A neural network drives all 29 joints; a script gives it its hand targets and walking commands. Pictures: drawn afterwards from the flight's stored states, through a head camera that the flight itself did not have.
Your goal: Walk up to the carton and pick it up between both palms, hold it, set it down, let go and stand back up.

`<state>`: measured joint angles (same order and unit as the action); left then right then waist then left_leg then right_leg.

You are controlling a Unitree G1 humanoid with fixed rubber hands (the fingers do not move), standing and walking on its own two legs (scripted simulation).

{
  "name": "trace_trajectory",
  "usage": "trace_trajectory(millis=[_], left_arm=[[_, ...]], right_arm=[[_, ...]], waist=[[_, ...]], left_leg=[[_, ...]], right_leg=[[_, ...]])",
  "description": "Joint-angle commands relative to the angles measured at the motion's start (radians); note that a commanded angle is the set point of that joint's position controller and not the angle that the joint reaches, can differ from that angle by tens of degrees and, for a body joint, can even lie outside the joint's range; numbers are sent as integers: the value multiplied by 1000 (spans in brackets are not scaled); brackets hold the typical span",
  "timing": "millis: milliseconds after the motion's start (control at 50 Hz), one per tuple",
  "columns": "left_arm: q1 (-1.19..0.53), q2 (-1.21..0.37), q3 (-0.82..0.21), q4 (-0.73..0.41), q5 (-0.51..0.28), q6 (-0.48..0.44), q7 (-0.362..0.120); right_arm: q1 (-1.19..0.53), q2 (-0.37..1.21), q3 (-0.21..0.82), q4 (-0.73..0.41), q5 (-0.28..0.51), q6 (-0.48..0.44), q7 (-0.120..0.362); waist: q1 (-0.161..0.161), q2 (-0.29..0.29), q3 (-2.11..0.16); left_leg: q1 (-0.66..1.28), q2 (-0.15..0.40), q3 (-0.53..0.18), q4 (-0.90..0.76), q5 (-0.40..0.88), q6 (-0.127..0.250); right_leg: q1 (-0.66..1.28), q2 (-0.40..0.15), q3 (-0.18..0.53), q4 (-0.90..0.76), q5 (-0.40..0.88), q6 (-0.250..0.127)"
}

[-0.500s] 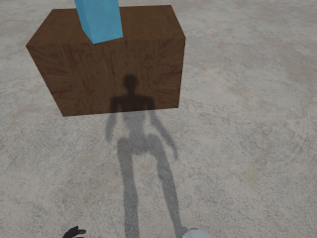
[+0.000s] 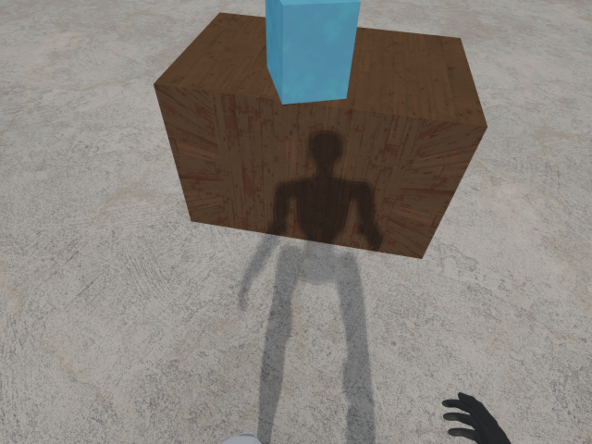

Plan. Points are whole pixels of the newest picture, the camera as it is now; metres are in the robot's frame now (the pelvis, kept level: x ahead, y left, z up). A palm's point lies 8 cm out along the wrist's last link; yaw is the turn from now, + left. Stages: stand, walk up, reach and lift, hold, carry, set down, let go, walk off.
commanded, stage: walk up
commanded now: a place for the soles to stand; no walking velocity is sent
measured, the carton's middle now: (306, 39) +1.19 +0.06 +0.03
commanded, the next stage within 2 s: none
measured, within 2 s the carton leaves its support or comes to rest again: neither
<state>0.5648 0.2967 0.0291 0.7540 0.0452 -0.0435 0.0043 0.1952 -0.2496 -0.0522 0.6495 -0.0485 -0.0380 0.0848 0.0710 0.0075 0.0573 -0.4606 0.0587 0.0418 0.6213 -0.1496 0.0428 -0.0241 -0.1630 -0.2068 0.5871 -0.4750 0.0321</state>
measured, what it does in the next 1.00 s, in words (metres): walks ahead: right foot, then left foot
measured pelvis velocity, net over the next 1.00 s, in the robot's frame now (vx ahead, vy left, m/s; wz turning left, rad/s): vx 0.43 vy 0.09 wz -0.05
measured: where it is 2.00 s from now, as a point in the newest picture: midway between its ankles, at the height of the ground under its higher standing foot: (262, 305)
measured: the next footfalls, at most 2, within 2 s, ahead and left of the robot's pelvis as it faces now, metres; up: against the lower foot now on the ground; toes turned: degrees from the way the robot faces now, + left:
right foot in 0.48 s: +0.37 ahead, -0.11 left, +0.00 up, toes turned -7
left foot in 0.90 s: +0.55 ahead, +0.20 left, +0.00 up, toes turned +2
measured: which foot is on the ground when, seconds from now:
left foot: down 0.00-0.50, up 0.52-0.88, down 0.90-1.00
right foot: down 0.00-0.00, up 0.02-0.46, down 0.48-0.92, up 0.94-1.00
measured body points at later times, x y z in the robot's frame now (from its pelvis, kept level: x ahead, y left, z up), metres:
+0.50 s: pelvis +0.23 +0.01 +0.00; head +0.24 -0.01 +0.45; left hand +0.37 +0.25 -0.09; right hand +0.19 -0.26 -0.14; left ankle +0.13 +0.11 -0.71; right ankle +0.33 -0.11 -0.72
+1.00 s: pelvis +0.43 +0.09 +0.00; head +0.44 +0.11 +0.44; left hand +0.44 +0.37 -0.14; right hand +0.55 -0.17 -0.10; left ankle +0.51 +0.20 -0.71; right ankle +0.34 -0.07 -0.66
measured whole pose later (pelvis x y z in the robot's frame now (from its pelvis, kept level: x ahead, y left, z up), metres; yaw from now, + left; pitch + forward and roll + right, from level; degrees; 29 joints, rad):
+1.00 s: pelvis +0.43 +0.09 +0.00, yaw -3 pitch -3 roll -2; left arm 0.50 0.29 0.04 0.72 0.04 0.01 -0.01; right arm 0.26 -0.26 -0.03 0.65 -0.03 -0.04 0.04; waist 0.02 -0.01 0.08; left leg -0.42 0.07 0.07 0.77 -0.29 0.02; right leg -0.30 -0.06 0.03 1.09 -0.51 -0.02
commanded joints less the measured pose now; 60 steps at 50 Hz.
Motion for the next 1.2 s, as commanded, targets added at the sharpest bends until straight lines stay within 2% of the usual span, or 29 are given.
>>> trace_trajectory(millis=[0,20,40,60,100,220,340,380,420,440,460,480,500,520,560,600,700,780,820,860,880,900,920,940,960,980,1020,1100,1180], left_arm=[[44,100,16,-179,-21,1,-15],[-42,160,31,-193,-18,13,-13],[-66,140,29,-197,-22,13,-19],[-49,109,27,-189,-24,11,-21],[-9,92,37,-160,-18,12,-25],[-99,66,37,-169,-14,22,-41],[-222,33,41,-212,-11,-7,-43],[-211,32,47,-223,-9,-15,-36],[-104,60,65,-205,-5,-25,-18],[6,102,81,-182,2,-30,-5],[128,196,104,-171,26,-34,7],[120,256,118,-183,5,-19,20],[79,222,106,-182,-7,-6,32],[16,193,91,-187,-9,-4,37],[-92,171,73,-192,-1,-12,35],[-150,148,58,-174,-2,-29,23],[-121,160,62,-138,-3,-50,14],[-110,187,72,-130,-4,-45,6],[-122,191,73,-133,-2,-34,3],[-128,161,56,-136,1,-20,-1],[-74,96,34,-137,4,-14,-7],[-9,6,2,-170,1,-12,-15],[-21,67,26,-192,-15,5,-7],[-87,125,42,-200,-7,19,-2],[-104,120,44,-200,-14,21,-6],[-87,99,42,-191,-18,19,-9],[-49,84,48,-171,-14,17,-16],[-95,59,43,-180,-11,20,-26],[-175,29,37,-208,-14,3,-30]], right_arm=[[358,-342,-96,-14,12,-14,-74],[298,-316,-90,-16,37,-3,-91],[244,-280,-74,-18,37,1,-100],[193,-255,-65,-22,28,2,-102],[120,-184,-44,-19,24,-8,-88],[155,-159,-26,21,13,-45,-77],[217,-193,-32,47,14,-39,-65],[222,-204,-31,50,14,-31,-62],[211,-189,-16,43,13,-21,-60],[235,-153,1,36,11,-18,-59],[297,-96,24,4,6,-14,-55],[300,-142,7,-23,3,8,-57],[220,-210,-14,-29,-13,31,-61],[168,-204,-19,-40,-10,38,-56],[189,-159,-16,-41,2,39,-46],[250,-133,-17,-22,6,38,-30],[146,-89,-3,-47,9,31,-6],[86,-91,-15,-62,6,15,-2],[106,-100,-27,-64,7,5,-6],[235,-138,-49,-36,5,-11,-21],[341,-191,-66,-7,-1,-21,-36],[401,-289,-81,-8,-10,-27,-53],[365,-347,-91,-26,9,-12,-70],[318,-308,-79,-28,31,-3,-81],[276,-269,-63,-27,32,0,-86],[242,-252,-55,-28,24,1,-89],[180,-201,-35,-22,18,-3,-85],[199,-179,-19,6,17,-18,-85],[224,-198,-17,29,17,-16,-79]], waist=[[-210,280,-215],[-207,145,-154],[-171,119,-58],[-147,133,-12],[-93,154,6],[-99,110,49],[-138,94,35],[-122,74,34],[-53,9,6],[0,-68,-67],[46,-253,-184],[39,-261,-170],[42,-117,-93],[25,-77,-9],[-25,-90,60],[-63,-135,44],[-40,-162,47],[-31,-149,31],[-55,-139,46],[-130,-55,18],[-167,102,-49],[-186,334,-120],[-183,289,-111],[-176,157,-41],[-155,127,32],[-141,140,56],[-102,162,43],[-109,139,34],[-130,130,18]], left_leg=[[647,345,-801,-329,-514,203],[548,348,-795,-391,-587,203],[463,321,-650,-355,-418,170],[378,293,-516,-322,-262,171],[216,211,-342,-337,-194,155],[215,212,-258,-394,-143,195],[229,170,-129,-319,-7,165],[212,171,-121,-266,-15,158],[144,143,-71,-89,6,127],[69,97,-13,130,17,88],[-76,-2,74,486,-149,15],[-240,-83,20,639,-442,-31],[-273,-25,-60,739,-404,-35],[-309,-6,-77,767,-335,-41],[-250,43,-92,663,-251,-53],[-144,45,-79,576,-206,-67],[-128,76,-38,271,-116,-74],[23,52,8,100,-36,-45],[128,39,21,44,-41,-28],[347,3,25,0,-55,-7],[477,24,-38,-59,-145,13],[558,255,-405,-199,-378,82],[506,386,-730,-400,-588,184],[422,381,-713,-425,-653,192],[369,338,-570,-379,-493,175],[319,303,-452,-348,-352,174],[206,241,-305,-351,-263,156],[240,247,-238,-346,-110,199],[260,215,-149,-302,37,183]], right_leg=[[-641,137,149,644,-120,-75],[-649,94,243,732,-34,-79],[-667,80,254,767,45,-75],[-654,56,243,748,82,-68],[-534,31,253,627,110,-53],[-593,27,238,397,186,-16],[-439,93,144,100,317,-43],[-352,119,128,47,326,-60],[-163,153,123,-17,327,-87],[8,121,195,-23,271,-122],[171,-144,595,-118,55,-223],[190,-318,997,-295,-121,-350],[84,-317,999,-332,-247,-363],[4,-268,854,-324,-177,-331],[-156,-188,611,-320,-12,-290],[-246,-113,470,-331,34,-261],[-219,-95,359,-318,176,-276],[-265,-98,321,-296,104,-248],[-316,-115,325,-271,59,-235],[-412,-79,277,-96,62,-195],[-450,6,186,175,104,-154],[-585,130,123,523,-63,-85],[-676,176,201,618,-148,-60],[-678,127,275,696,-63,-63],[-701,117,276,731,14,-60],[-684,98,263,706,47,-55],[-566,77,262,599,83,-45],[-567,75,227,428,98,-24],[-481,93,167,192,182,-35]])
